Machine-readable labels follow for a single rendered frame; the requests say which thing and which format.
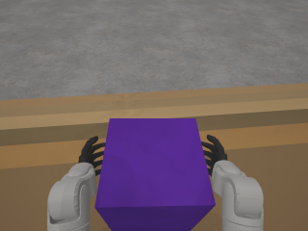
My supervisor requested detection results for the robot right forearm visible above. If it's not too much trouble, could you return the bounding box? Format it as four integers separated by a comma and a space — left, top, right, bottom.
212, 160, 264, 231

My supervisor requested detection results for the robot left hand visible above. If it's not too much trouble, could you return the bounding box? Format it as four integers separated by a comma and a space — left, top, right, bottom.
78, 136, 106, 176

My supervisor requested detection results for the robot left forearm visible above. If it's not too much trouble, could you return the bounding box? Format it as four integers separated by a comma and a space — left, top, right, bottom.
47, 162, 97, 231

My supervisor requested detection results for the robot right hand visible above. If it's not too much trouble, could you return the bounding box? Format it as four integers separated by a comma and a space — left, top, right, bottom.
201, 135, 228, 177

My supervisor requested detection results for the carton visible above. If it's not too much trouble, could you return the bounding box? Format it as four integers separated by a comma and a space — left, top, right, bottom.
94, 118, 216, 231

